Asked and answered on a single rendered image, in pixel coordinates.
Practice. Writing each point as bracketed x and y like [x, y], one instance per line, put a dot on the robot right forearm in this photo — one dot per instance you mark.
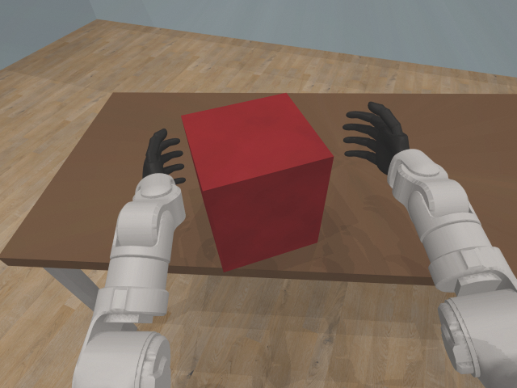
[462, 258]

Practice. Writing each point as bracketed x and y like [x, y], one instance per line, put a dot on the robot right hand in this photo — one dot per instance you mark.
[387, 132]

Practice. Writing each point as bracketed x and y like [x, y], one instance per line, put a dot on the carton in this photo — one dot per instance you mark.
[263, 174]

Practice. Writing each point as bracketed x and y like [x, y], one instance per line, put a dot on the right robot upper arm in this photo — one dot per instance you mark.
[479, 334]

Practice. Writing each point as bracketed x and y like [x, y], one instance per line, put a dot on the left robot upper arm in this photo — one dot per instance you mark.
[125, 359]

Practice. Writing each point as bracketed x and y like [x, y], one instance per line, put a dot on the table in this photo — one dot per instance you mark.
[366, 234]

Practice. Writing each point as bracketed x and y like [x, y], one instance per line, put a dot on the robot left hand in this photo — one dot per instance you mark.
[154, 160]

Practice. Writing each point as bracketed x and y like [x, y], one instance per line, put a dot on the robot left forearm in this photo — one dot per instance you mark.
[135, 288]

